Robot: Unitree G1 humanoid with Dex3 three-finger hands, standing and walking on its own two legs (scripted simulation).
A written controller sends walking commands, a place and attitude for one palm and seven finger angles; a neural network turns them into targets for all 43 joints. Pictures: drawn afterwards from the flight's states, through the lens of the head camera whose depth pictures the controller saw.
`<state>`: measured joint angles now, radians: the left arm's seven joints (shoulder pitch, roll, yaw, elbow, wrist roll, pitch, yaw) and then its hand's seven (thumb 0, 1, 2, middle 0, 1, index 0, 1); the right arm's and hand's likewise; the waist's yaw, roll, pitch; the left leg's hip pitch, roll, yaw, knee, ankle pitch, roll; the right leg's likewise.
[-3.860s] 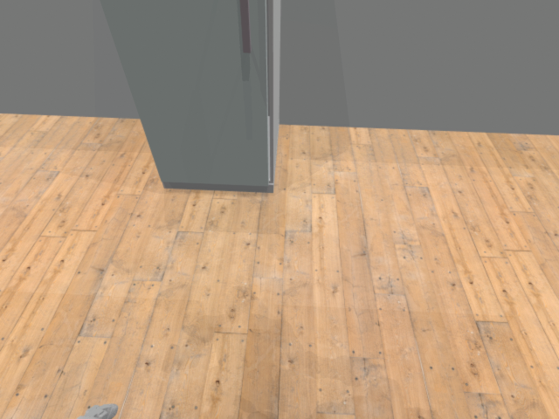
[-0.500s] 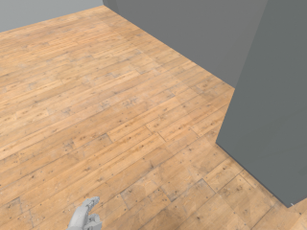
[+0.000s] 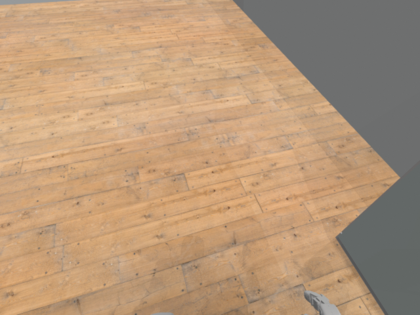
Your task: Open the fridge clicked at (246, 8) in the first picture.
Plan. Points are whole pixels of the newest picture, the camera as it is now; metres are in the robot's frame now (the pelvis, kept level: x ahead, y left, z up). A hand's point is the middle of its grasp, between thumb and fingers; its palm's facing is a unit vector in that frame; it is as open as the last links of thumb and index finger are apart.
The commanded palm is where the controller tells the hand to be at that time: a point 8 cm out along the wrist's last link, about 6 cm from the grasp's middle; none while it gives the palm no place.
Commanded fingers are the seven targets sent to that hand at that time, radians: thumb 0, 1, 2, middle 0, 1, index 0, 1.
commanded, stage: turn to face it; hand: right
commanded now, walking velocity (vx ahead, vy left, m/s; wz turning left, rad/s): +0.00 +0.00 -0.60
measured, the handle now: out of the picture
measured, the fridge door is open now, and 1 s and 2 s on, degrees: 0 0 0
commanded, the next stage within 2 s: take the last steps up to it in 1.74 s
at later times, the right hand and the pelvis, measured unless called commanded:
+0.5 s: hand out of the picture +0.03 -0.23 -0.15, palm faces +0.30 +0.92 -0.26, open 7.4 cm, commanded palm none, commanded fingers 0.00 -0.90 -0.90 0.20 0.30 0.20 0.30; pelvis +0.00 +0.00 +0.01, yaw -16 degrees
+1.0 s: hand out of the picture -0.12 -0.16 -0.17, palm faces +0.62 +0.75 -0.22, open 7.4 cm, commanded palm none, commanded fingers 0.00 -0.90 -0.90 0.20 0.30 0.20 0.30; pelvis -0.03 +0.03 +0.00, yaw -37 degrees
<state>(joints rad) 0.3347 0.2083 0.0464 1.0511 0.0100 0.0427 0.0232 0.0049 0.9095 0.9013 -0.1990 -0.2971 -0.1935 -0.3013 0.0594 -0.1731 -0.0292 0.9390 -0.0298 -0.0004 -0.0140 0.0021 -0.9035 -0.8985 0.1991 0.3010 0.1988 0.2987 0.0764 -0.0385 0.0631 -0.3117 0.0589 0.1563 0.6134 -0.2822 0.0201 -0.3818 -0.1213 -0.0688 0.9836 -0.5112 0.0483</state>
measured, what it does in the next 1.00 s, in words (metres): steps on the spot, turning right: right foot, then left foot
